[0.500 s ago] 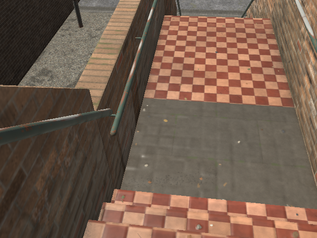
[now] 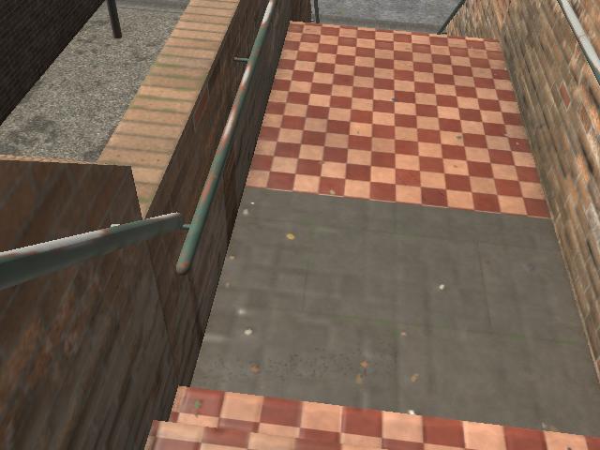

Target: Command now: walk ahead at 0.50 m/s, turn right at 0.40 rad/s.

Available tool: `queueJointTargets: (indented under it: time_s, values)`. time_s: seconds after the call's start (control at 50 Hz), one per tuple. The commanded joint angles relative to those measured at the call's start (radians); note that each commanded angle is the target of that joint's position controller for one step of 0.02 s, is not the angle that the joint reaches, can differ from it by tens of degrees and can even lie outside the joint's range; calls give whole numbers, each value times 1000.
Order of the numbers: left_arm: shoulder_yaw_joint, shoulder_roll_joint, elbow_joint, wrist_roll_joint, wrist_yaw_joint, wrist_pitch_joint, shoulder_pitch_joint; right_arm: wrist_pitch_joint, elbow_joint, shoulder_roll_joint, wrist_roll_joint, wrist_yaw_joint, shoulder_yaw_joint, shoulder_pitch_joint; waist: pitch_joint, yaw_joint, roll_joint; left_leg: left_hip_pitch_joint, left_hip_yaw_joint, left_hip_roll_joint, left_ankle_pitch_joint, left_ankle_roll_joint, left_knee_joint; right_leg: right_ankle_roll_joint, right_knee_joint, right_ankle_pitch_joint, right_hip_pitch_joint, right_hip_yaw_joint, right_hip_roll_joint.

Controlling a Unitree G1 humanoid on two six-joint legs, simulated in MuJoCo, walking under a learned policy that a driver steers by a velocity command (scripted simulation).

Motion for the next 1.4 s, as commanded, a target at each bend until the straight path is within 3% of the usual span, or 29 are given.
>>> queueJointTargets:
  time_s: [0.02, 0.06, 0.12, 0.18, 0.26, 0.28, 0.3, 0.32, 0.34, 0.36, 0.4, 0.44, 0.48, 0.54, 0.62, 0.68, 0.78, 0.82, 0.86, 0.88, 0.92, 0.96, 1.02, 1.06, 1.1, 1.12, 1.24, 1.3, 1.4]
  values:
    - [15, 45, -89, -8, -9, 3, -86, -31, 2, -15, -11, -17, 31, 110, 204, 0, 86, -163, -246, 336, 448, 114, -155, 84, -464, 478, -258, 113, -59]
    - [25, 20, -10, 35, -16, 28, 54, -46, -3, -128, -38, -28, 11, 107, 94, 51, 174, -291, -168, 296, 637, 106, -121, 92, -491, 677, 33, -23, -23]
    - [34, 57, -59, 3, -36, 3, -108, -75, 22, -65, 13, -41, 23, 147, 104, -6, 128, -125, -116, 202, 217, 18, 0, 44, -832, 1014, -93, 63, -30]
    - [10, 1, -106, -7, -60, -7, -221, -63, 4, -90, 4, -63, 19, 78, 154, -3, 81, -317, -59, 206, -123, 38, 38, 60, -1055, 1262, 202, -24, -7]
    - [22, 56, -131, -2, -44, -12, -202, -54, 32, -97, -16, -72, 15, 109, 191, -29, 130, -220, -13, 233, 133, 46, 307, 28, -1108, 1189, 317, -121, -27]
    - [24, 87, -154, -42, -45, -17, -207, -21, 31, -109, -33, -76, 5, 122, 242, -46, 116, -49, -18, 248, 302, 70, 394, 14, -1466, 948, 225, -80, -96]
    - [28, 90, -135, -34, -40, -26, -172, 1, 61, -154, -40, -81, -11, 203, 155, -66, 81, 15, -2, 240, 525, 100, 523, 16, -1467, 841, 385, -154, -43]
    - [43, 118, -48, -20, -41, -24, 77, 9, 39, -194, -25, -84, -22, 118, 37, 54, 121, -48, -17, 246, 767, 99, 761, -23, -1383, 882, 660, -140, -39]
    - [62, 150, -29, -29, -48, -23, 167, 28, 28, -153, -33, -88, -25, 97, 45, 128, -23, -162, 22, 130, 319, 88, 1217, -100, -1631, 802, 735, 12, -114]
    - [63, 222, 1, -39, -53, -21, 216, 19, -4, -40, -36, -83, -7, 130, 43, 55, -288, -642, 77, -27, -528, 45, 1557, -108, -1115, 1464, 1001, 21, -193]
    - [46, 201, -16, -54, -55, -13, 195, 22, -98, -97, -53, -68, -3, 74, -44, 28, -40, -906, -94, 41, -382, 41, 1327, -194, -1179, 1040, 951, 329, -301]
    - [21, 172, -12, -34, -35, -6, 142, 20, -134, -60, -66, -69, 10, 2, -36, -23, -35, -963, -168, 85, -67, -30, 1033, -258, -1359, 233, 729, 562, -375]
    - [-27, 52, -68, -15, -18, -17, -12, 48, -151, -59, -60, -53, 11, -96, 107, -99, 39, -697, -126, 58, 243, -127, 718, -190, -1362, 223, 227, 445, -229]
    - [-11, 96, -74, -20, -5, -31, -28, 47, -78, -64, -69, -48, -2, 37, 20, -146, -22, -456, -113, 30, 583, -122, 590, -118, -1194, 491, 139, 354, -123]
    - [-9, 82, -83, -58, 5, -26, 32, 50, -158, -76, -62, -32, -2, -174, 83, -57, -91, -457, -124, 23, 770, -84, 307, -136, -1130, 234, 213, 431, -84]
    - [-11, 85, -116, -29, 2, -31, 27, 36, -211, -83, -50, -28, -5, -243, 116, -27, -94, -345, -109, -24, 766, -88, 182, -157, -1063, 233, 169, 454, -48]
    - [-11, 103, -162, 1, 19, -13, -19, 5, -209, -52, -1, -28, 1, -121, 129, -17, -77, -39, -116, -45, 661, -48, -150, -130, -824, 429, 169, 406, 19]
    - [-1, 133, -144, 0, 32, 8, -83, -5, -124, -80, 24, -37, -23, 143, 82, -146, -59, 200, -110, 44, 778, -15, -386, -135, -524, 621, 185, 345, 29]
    - [3, 50, -144, -2, 12, -2, -14, 19, -90, -116, 29, -30, -40, 249, 8, -132, 196, 499, -234, 213, 1000, 44, -423, -85, 93, -146, -41, 163, 179]
    - [-13, -20, -203, -46, 3, -14, 58, 24, -112, -119, -5, -13, -15, 275, -105, -54, 289, 764, -246, 312, 1333, 25, 123, -54, 363, -424, -392, 59, 159]
    - [-16, 12, -211, -14, 16, 0, -29, 16, -86, -111, 27, -3, -13, 333, -82, -102, 216, 687, -323, 327, 965, 0, 15, -39, 361, -192, -638, -17, 73]
    - [3, 94, -269, 25, 5, 21, -270, 4, -82, -154, 1, -32, -18, 264, 76, -101, 114, 360, -531, 388, 321, 125, -237, 18, 231, 52, -663, 19, -20]
    - [-21, -10, -275, -14, -16, 24, -330, -18, -57, -34, -3, -49, 45, 188, 193, -6, 7, -48, -300, 265, 449, 25, -125, 86, -265, 404, -489, 56, -23]
    - [-32, -37, -261, -10, -26, 24, -303, -30, -83, -69, -1, -48, 50, 74, 112, 20, 74, -335, -148, 201, 566, -17, -249, 98, -547, 695, -21, -85, 13]
    - [-9, 1, -197, -4, -18, 35, -194, -40, -63, -160, 26, -32, 27, 141, 46, 31, 208, -179, -126, 230, 759, -41, -137, 54, -523, 843, 21, -66, 1]
    - [-9, 6, -215, 4, -19, 27, -290, -41, -32, -110, 41, -43, 39, 200, 95, -33, 195, -15, -127, 214, 538, -54, -80, 34, -622, 937, -148, -20, -37]
    - [-5, -11, -259, -38, -39, -53, -610, -31, 107, -23, -35, -66, 75, 522, 195, -217, 73, 343, -250, 218, 445, 53, 26, 63, -983, 880, -409, 4, -22]
    - [-28, -55, -193, -27, -76, -62, -521, -37, 69, -6, -5, -61, 78, 318, 176, -131, 27, -62, -196, 141, 280, 48, 65, 81, -1177, 1108, 147, -95, -38]
    - [4, 72, -63, -46, -53, -53, -206, 28, 108, -24, -41, -70, 36, 378, 136, -92, 44, 66, -210, 69, 432, 84, 477, 90, -1747, 1228, 523, -41, -141]
Velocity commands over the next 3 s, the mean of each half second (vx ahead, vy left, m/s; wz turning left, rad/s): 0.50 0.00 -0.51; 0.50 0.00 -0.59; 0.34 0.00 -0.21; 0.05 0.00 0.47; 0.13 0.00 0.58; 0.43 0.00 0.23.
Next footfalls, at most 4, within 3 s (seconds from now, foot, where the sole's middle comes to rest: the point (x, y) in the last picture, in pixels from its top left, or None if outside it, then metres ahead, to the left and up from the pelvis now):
0.34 right None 0.26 -0.11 -0.96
0.84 left None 0.52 -0.01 -1.16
1.44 right None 0.69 -0.38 -1.36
1.98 left None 0.75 -0.11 -1.36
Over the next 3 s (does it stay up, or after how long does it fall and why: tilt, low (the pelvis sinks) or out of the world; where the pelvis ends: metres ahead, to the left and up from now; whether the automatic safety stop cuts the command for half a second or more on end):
stays up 0.91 -0.25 -0.72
